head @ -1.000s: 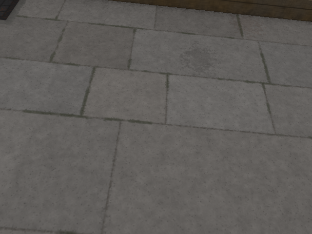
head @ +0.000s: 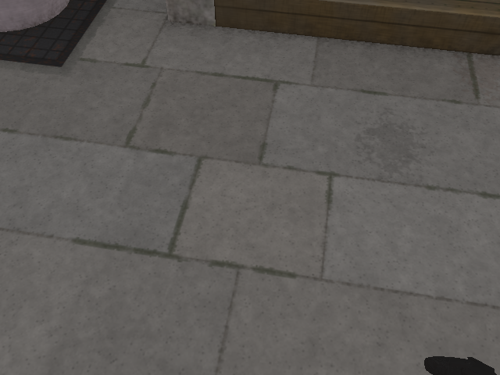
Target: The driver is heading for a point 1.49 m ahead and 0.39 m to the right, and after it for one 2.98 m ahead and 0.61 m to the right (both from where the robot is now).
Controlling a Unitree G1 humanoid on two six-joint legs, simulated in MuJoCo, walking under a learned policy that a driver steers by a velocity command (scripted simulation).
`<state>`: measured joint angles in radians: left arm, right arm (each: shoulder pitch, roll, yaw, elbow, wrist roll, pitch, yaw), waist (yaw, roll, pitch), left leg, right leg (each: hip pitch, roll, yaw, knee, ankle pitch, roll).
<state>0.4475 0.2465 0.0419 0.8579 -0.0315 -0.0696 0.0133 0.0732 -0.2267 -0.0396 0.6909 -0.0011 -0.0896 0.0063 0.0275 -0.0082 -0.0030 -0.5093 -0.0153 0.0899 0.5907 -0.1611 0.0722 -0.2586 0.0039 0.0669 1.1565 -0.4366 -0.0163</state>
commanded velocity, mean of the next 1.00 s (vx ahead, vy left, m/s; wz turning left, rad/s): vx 0.50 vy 0.00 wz -0.47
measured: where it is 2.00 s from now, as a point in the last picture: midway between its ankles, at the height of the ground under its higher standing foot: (385, 208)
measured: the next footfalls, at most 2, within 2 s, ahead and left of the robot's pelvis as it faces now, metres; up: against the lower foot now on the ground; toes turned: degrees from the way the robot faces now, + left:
right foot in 0.44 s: +0.38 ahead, -0.19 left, +0.00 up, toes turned -18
left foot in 0.92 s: +0.72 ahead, -0.12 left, +0.00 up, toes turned -31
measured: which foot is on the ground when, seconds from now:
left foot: down 0.00-0.44, up 0.46-0.90, down 0.92-1.00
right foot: up 0.00-0.42, down 0.44-0.94, up 0.96-1.00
